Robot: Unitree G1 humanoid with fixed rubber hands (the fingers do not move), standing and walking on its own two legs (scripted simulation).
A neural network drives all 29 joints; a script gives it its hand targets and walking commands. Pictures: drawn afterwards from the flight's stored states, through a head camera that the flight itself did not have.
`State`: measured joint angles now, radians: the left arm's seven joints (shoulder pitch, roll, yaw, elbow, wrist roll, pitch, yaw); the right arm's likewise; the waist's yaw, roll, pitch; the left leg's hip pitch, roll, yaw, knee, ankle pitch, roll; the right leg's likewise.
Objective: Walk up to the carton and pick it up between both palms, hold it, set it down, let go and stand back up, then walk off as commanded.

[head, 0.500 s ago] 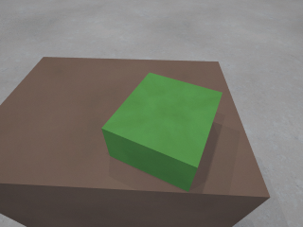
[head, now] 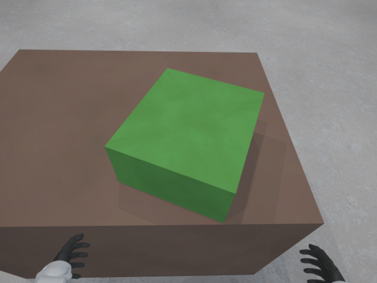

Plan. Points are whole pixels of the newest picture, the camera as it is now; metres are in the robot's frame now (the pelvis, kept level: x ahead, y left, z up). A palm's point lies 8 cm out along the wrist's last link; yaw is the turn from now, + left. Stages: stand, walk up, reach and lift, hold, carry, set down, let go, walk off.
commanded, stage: reach and lift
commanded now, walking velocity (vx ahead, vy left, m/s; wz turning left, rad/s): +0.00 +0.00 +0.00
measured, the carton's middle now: (192, 137) +0.48 +0.01 +0.00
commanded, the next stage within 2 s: none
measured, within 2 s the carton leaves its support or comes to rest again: neither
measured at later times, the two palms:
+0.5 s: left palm (42, 258) +0.20 +0.31 -0.05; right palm (313, 274) +0.17 -0.23 -0.04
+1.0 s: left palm (23, 253) +0.20 +0.32 +0.00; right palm (314, 280) +0.15 -0.20 +0.00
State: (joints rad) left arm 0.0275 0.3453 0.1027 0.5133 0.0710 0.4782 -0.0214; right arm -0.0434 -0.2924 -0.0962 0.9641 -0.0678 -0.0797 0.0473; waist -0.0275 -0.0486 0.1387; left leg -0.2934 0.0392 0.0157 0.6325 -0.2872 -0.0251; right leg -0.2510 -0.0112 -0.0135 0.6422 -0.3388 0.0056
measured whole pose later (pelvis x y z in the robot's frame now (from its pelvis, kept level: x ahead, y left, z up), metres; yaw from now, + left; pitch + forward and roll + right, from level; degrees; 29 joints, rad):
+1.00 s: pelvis +0.03 +0.02 +0.02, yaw -3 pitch -6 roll -1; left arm 0.35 0.50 0.14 0.13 -0.17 0.23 -0.16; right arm 0.45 -0.08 -0.04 0.12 0.07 0.07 -0.19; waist 0.03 -0.04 0.13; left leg -0.06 0.04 0.08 0.41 -0.24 0.00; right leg 0.00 -0.01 0.04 0.33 -0.22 0.03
